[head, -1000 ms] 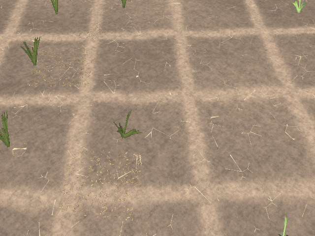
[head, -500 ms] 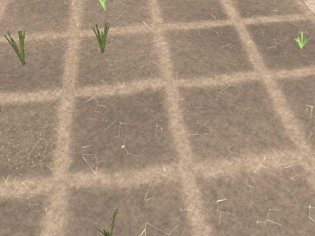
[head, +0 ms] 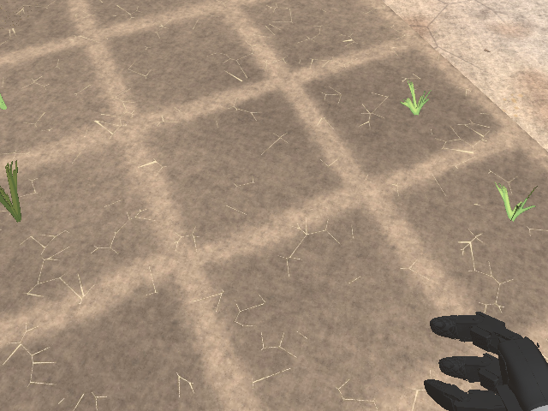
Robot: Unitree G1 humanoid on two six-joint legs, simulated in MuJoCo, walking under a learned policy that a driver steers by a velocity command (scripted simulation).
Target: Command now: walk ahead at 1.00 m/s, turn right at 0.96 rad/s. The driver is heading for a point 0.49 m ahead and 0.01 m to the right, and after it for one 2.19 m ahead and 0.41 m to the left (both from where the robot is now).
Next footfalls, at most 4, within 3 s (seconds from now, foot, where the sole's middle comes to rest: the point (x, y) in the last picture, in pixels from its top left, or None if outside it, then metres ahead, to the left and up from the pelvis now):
0.08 left None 0.29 0.17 -0.77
0.52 right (394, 360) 0.60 -0.17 -0.77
0.94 left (358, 211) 1.06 -0.07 -0.77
1.34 right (380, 115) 1.49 -0.14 -0.77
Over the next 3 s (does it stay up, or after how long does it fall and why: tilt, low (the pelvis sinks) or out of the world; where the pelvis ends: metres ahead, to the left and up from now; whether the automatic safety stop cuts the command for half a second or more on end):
stays up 1.95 0.14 -0.01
